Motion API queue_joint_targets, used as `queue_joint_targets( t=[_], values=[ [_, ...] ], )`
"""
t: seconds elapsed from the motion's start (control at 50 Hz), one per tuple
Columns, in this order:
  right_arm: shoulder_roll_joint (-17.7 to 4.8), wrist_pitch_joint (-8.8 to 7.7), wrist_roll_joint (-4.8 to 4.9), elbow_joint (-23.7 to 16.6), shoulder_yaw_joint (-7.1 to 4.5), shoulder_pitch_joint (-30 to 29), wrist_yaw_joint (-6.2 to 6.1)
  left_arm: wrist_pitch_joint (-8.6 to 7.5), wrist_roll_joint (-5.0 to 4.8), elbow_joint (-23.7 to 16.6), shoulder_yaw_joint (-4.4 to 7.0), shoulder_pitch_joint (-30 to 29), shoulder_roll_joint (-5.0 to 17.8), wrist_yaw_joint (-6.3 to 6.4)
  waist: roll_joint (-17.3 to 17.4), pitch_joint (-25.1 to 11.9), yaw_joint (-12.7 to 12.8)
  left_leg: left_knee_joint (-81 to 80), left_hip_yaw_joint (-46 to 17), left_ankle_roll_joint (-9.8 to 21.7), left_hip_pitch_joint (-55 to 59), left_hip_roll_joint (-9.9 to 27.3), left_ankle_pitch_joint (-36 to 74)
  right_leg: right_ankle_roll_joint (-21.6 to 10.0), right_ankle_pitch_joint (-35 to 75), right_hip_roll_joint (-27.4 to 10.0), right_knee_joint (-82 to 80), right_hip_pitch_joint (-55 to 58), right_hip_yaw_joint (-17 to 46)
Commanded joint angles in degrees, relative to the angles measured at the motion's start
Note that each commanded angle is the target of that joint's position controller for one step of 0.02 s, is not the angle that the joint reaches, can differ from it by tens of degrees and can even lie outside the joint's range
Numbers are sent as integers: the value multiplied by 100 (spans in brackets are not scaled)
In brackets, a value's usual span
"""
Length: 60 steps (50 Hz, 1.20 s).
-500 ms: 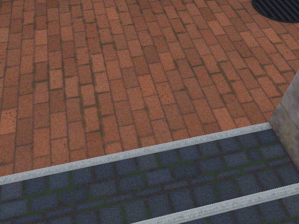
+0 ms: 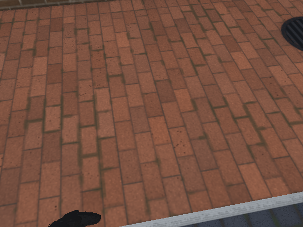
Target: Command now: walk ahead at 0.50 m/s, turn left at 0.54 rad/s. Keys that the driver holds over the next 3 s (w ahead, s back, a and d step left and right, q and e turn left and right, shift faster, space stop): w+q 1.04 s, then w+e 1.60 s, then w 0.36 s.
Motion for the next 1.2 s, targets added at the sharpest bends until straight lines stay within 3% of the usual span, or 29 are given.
queue_joint_targets(
  t=[0.02, 0.08, 0.1, 0.12, 0.14, 0.16, 0.18, 0.22, 0.28, 0.36, 0.48, 0.6, 0.7, 0.72, 0.74, 0.76, 0.78, 0.82, 0.88, 0.94, 0.96, 0.98, 1.04, 1.08, 1.1, 1.12, 1.14, 1.16, 1.2],
  values=[
    [-692, 176, 11, 179, -70, 1157, -52, 54, 8, -197, -75, -643, 13, -34, 687, 770, -198, -212, -1377, 821, -564, 1044, 1727, -19, 1246, 45, -1287, 418, -469],
    [-883, 289, -129, -491, -54, 154, 202, 58, -259, 641, 410, 1705, 1145, 92, 116, 256, 1160, 1043, -1259, 194, -2386, 725, 1902, -76, 744, -59, -227, 4087, -638],
    [-871, 197, -70, -696, -40, -316, 321, -8, -307, 1020, 634, 3352, 1535, 111, -254, -480, 2032, 2514, -907, -233, -3014, 210, 2756, -477, 348, -312, 39, 5989, -493],
    [62, 228, -38, -235, 94, 1540, 423, 49, -224, 1007, 546, 4011, 1513, -105, -1789, -2889, 1367, 5655, -363, -425, -3215, -384, -996, -2128, 3245, -1974, 933, 7911, 1472],
    [-330, 268, 153, -322, 19, 1479, 464, 108, 122, 1073, 513, 4247, 1474, -243, -838, -2593, 1508, 7519, -325, -416, -4189, -248, -1170, -2226, 3308, -2163, 697, 7654, 2346],
    [-401, 250, 218, -837, 22, 537, 435, 74, 20, 994, 540, 3555, 1546, -305, -1119, -1593, 1358, 7866, -234, -291, -5847, 76, -816, -2155, 42, -2536, -265, 6739, 3158],
    [-819, 248, 267, -918, -83, -143, 242, 45, -166, 793, 417, 2628, 949, -311, -91, -478, 1177, 7421, -61, -168, -5893, 684, 220, -1733, -2210, -2265, -984, 4841, 2571],
    [-416, 364, 127, -870, 23, -324, -23, 8, -21, 627, 241, 1987, 354, -235, 402, -111, 666, 6283, -81, -245, -4454, 1419, 1539, -1815, -1162, -2285, -1499, 2351, 1888],
    [119, 505, -10, -842, 206, -213, 167, -219, -117, 893, 135, 2180, -331, 170, 77, 112, 431, 4529, -147, 131, -4097, 1810, 2690, -1157, -1567, -1202, -1724, 1646, 335],
    [-233, 320, 207, -1176, 114, -1682, 382, -400, -11, 1438, 209, 3101, 261, 272, -24, 129, 867, 1715, 277, -88, -3890, 1697, 3816, -1159, 472, -1136, -1995, 2461, -640],
    [-374, 456, 131, -1400, 59, -2080, 414, -373, 195, 1623, 279, 3298, 472, 50, 50, 384, 686, 1875, 298, 98, -3867, 1404, 4368, -636, 1315, -1124, -1660, 3258, -1391],
    [-468, 452, 210, -1995, 20, -3218, 328, -305, 28, 1910, 427, 4113, 680, 268, -139, 770, 1135, 1209, 787, 13, -4367, 1281, 2486, -507, 1982, -1404, -1392, 4926, -1647],
    [-1130, 215, 243, -1557, -309, -1563, 122, -193, -17, 1414, 792, 3120, 1448, 264, -412, 388, 254, 358, 1646, 229, -1019, 342, 1912, -306, 3961, -1286, 770, 3337, -2151],
    [-1413, 86, 186, -1065, -482, -405, -13, -184, 140, 1398, 752, 2977, 1325, 96, -134, -103, -195, 307, 1438, 621, 1241, 198, 2914, -66, 2723, -988, 2335, 1688, -2022],
    [-1623, 45, -24, -439, -474, 902, -140, -193, 358, 1134, 490, 3108, 294, -191, 1373, -1273, -193, 123, -975, 2068, 4039, 1587, 4880, 557, -4596, 208, 4929, -811, -1760],
    [-1503, 10, -88, -124, -432, 2059, -163, -310, -131, 300, 419, 1548, 282, -467, 581, -1418, -947, -1024, -2501, 2087, 4467, 2293, 4228, 247, -5432, 710, 5266, -2083, -365],
    [-1216, -127, 3, -176, -396, 1140, -163, -371, -271, -181, 465, 399, 282, -394, 420, 78, -793, -1281, -2513, 1803, 3022, 2421, 3466, 168, -5051, 299, 4618, -2610, 294],
    [-435, -96, 292, -411, -68, -287, -9, -228, -51, -216, 619, 611, 641, -71, 427, 302, 206, -1175, -1915, 1742, 624, 2199, 2740, 214, -4451, -77, 4180, -1262, 412],
    [-253, 1, 186, -1026, 173, -1711, 68, 21, 162, -18, 445, 1605, 155, 78, 388, 522, 1200, -1454, -851, 1157, -2790, 1327, 1603, -110, -2715, 53, 2572, 926, 233],
    [-1098, -44, -33, -1147, -11, -1529, -11, -39, -239, -4, 326, 1736, 82, 75, 301, 371, 1101, -660, 19, 723, -4659, 498, 567, 379, 311, 367, 814, 3217, -501],
    [-1208, 182, 928, -1034, -158, -1380, -395, -65, -966, -321, 629, 820, 704, 248, 24, 652, 1049, -474, -607, 967, -4179, 862, 1430, 635, 180, 593, 347, 2632, -403],
    [-1110, 275, 983, -936, -101, -907, -538, -90, -1027, -528, 550, 409, 654, 269, 196, 573, 784, -77, -926, 881, -3528, 967, 1365, 652, 110, 484, -111, 2310, -81],
    [-931, 542, 702, -814, -180, -284, -700, -197, -762, -551, 604, 240, 615, 78, 256, 15, 460, 1468, -1137, 609, -1570, 830, 1036, 438, 764, 310, -1565, 1951, -3],
    [-595, 585, 621, -703, -121, -61, -572, -187, -597, 197, 805, 2407, 865, -10, 121, -907, 1313, 3764, -524, 325, -2303, 440, 885, 283, 1061, -108, -479, 4185, -3],
    [-39, 488, 770, -603, -3, 955, -448, -196, -527, 568, 827, 3226, 1133, -86, -1046, -1679, 1128, 6335, -497, 27, -4102, 18, -1614, -499, 1624, -1168, 697, 6144, 1370],
    [-260, 354, 929, -888, 80, 1275, -391, -140, -714, 774, 1023, 3484, 1825, -158, -2055, -2239, 1055, 7962, -384, -148, -5182, 203, -1199, -1683, -641, -2227, -66, 6501, 3573],
    [-376, 290, 1080, -1167, 79, 411, -365, -74, -814, 808, 1034, 3223, 1684, -82, -1531, -1824, 1176, 8007, -84, -136, -6482, 590, -433, -2097, -3677, -2374, -1069, 6483, 4374],
    [-783, 304, 874, -1411, -50, -1020, -455, -18, -687, 550, 822, 2497, 901, 55, 158, -853, 1278, 7010, 261, -35, -6441, 979, 467, -1653, -4325, -1933, -1600, 5252, 3843],
    [-613, 356, 546, -1654, -53, -1677, -504, -89, -461, 455, 674, 1615, 710, 119, 362, -313, 852, 6164, 36, -96, -5517, 1309, 1094, -1569, -2828, -1664, -1472, 3183, 3577]
  ],
)
Next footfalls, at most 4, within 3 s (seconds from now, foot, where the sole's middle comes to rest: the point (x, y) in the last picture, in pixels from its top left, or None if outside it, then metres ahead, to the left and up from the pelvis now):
0.10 right None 0.26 -0.15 -0.85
0.70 left None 0.45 0.15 -0.85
1.08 right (116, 178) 0.84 0.11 -0.97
1.46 left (56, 186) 0.84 0.43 -0.97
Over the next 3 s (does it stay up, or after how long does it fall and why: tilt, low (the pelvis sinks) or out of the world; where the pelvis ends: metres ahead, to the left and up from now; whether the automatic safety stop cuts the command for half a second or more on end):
stays up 1.52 0.33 -0.20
